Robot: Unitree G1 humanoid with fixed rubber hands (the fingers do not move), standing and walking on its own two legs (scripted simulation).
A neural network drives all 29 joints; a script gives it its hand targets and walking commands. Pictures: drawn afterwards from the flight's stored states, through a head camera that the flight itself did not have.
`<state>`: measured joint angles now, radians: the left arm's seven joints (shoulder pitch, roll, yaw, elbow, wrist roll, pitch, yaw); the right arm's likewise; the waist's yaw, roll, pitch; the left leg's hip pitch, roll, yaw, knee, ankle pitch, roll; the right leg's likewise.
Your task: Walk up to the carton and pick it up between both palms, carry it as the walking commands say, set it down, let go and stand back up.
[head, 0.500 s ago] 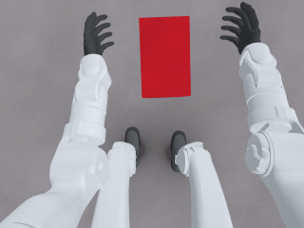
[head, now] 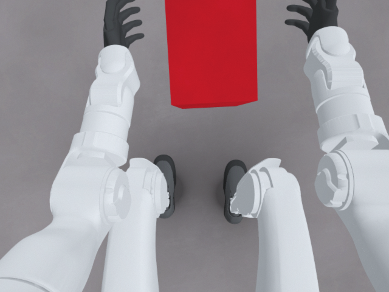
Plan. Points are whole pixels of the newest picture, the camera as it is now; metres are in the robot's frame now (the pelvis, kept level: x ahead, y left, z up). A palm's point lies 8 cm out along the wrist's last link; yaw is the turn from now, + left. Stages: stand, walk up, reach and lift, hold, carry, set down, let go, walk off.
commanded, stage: reach and lift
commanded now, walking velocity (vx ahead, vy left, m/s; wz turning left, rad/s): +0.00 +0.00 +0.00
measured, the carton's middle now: (208, 51) +0.55 -0.01 -0.33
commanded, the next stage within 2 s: none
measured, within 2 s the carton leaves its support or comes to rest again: neither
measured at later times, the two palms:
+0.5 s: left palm (132, 49) +0.53 +0.16 -0.26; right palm (285, 53) +0.53 -0.18 -0.28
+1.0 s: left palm (137, 53) +0.53 +0.15 -0.26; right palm (280, 49) +0.53 -0.17 -0.28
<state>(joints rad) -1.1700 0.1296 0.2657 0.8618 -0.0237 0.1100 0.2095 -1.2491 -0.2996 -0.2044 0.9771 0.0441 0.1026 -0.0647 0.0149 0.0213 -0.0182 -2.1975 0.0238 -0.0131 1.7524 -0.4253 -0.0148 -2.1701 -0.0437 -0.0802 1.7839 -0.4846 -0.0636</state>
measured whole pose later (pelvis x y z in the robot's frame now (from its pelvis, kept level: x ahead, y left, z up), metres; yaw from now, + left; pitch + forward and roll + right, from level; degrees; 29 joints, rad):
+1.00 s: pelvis -0.03 +0.00 -0.08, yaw -1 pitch +33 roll +0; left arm -1.58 0.27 0.11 1.16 -0.24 0.06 0.20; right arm -1.58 -0.43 0.00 1.17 0.21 0.08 -0.06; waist 0.04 0.05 0.52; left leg -2.19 0.02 -0.02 2.08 -0.46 -0.02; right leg -2.17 -0.04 -0.07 2.11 -0.51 -0.07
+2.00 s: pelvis -0.02 +0.01 -0.10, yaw -2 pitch +32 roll +0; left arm -1.55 0.19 0.29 1.11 -0.13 0.15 0.15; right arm -1.59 -0.34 -0.03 1.17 0.11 0.20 -0.06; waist 0.04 0.06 0.46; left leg -2.23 -0.05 -0.05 2.15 -0.49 -0.06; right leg -2.22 -0.03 -0.07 2.18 -0.52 -0.07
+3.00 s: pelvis -0.03 +0.01 -0.03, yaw -1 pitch +23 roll +0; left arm -1.34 -0.01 0.52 0.61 0.09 0.34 0.20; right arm -1.47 -0.24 -0.10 0.90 -0.01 0.39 -0.12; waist 0.03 0.06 0.52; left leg -1.87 -0.09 -0.08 1.98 -0.51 -0.08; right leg -1.85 -0.02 -0.06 2.00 -0.55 -0.06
